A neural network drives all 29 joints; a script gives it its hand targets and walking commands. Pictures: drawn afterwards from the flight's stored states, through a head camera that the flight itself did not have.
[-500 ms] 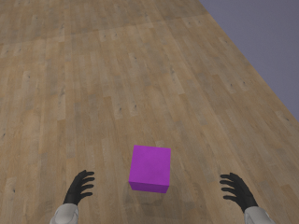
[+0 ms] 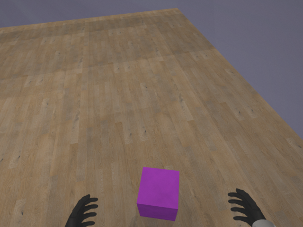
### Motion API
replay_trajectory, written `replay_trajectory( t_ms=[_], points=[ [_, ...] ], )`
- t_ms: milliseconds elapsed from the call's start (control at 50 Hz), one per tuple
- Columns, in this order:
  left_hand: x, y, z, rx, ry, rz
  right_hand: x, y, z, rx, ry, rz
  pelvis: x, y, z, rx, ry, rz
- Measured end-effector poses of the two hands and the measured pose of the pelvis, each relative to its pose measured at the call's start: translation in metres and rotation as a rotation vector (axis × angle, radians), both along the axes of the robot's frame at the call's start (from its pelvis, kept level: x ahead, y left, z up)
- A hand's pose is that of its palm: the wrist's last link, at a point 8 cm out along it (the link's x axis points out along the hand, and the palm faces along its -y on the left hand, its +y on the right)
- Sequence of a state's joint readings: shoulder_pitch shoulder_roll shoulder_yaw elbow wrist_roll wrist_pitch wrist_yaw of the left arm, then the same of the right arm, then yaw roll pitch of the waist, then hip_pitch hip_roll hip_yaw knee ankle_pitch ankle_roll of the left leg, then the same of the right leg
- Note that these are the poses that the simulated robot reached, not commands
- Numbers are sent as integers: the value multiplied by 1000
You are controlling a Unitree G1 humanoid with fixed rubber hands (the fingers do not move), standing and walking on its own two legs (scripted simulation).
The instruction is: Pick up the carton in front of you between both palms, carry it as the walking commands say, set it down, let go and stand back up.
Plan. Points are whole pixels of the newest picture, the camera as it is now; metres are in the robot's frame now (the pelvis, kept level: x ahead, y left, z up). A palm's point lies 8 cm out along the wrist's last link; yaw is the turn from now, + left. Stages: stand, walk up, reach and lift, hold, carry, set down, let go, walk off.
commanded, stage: let go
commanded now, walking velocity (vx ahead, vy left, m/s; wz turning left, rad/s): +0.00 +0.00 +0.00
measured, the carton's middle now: (159, 194) +0.43 +0.00 -0.65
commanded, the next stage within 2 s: stand in 0.06 s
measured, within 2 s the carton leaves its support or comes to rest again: neither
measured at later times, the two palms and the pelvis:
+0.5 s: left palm out of the picture +0.12 +0.25 -0.11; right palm out of the picture +0.14 -0.26 -0.12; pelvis +0.05 -0.01 -0.01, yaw +3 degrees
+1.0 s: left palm out of the picture +0.04 +0.23 -0.13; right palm out of the picture +0.08 -0.27 -0.14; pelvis +0.04 -0.02 -0.01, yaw +4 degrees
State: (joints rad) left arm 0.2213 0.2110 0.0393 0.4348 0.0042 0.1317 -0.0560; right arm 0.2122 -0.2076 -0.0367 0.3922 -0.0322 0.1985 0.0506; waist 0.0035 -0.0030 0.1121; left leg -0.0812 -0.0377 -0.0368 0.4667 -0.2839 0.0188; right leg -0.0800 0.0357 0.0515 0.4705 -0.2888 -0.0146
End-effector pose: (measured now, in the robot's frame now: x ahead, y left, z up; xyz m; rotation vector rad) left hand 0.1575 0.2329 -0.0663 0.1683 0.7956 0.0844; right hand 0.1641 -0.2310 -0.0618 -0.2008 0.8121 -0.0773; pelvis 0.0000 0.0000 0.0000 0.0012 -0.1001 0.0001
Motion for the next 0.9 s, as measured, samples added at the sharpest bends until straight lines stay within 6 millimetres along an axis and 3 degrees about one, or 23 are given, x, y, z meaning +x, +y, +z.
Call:
replay_trajectory(
  t_ms=[100, 280, 520, 680, 900],
  points=[
    [-6, 1, -6, 49, 3, -2, 0, -8, 0, -47, -27, -1, 3, -2, -1, 1, 33, 2],
    [-40, 24, -26, 129, 125, 57, -20, -25, -37, -70, 66, 12, 26, -6, -4, 1, 148, 28],
    [-39, 13, -41, 113, 189, 102, -20, -32, -59, -65, 176, -6, 51, -14, -10, -1, 170, 47],
    [-54, 7, -51, 100, 257, 129, -34, -36, -67, -76, 255, -20, 54, -17, -11, -3, 159, 54],
    [-95, 6, -60, 96, 380, 161, -69, -39, -75, -87, 379, -32, 48, -19, -9, -4, 133, 61]
  ],
)
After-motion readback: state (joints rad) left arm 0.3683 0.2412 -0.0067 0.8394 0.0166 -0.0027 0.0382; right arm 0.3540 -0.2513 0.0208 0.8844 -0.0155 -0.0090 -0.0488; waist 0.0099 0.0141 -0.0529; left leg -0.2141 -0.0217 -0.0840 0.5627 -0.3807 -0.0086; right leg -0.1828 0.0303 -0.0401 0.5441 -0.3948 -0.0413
